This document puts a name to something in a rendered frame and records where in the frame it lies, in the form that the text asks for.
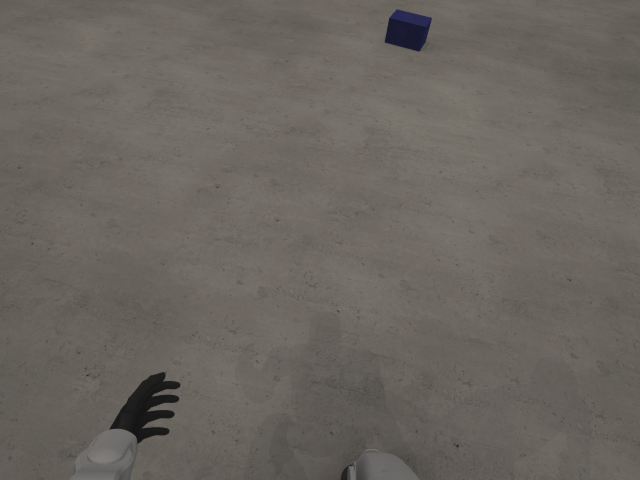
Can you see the right robot shin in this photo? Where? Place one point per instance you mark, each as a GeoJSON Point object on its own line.
{"type": "Point", "coordinates": [367, 451]}

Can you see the left robot forearm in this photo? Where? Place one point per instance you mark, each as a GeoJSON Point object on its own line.
{"type": "Point", "coordinates": [110, 456]}

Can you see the robot left hand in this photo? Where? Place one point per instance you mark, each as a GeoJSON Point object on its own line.
{"type": "Point", "coordinates": [133, 415]}

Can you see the carton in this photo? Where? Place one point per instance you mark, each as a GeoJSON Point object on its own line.
{"type": "Point", "coordinates": [407, 30]}

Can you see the right robot thigh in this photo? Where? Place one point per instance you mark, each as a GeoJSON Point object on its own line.
{"type": "Point", "coordinates": [380, 466]}

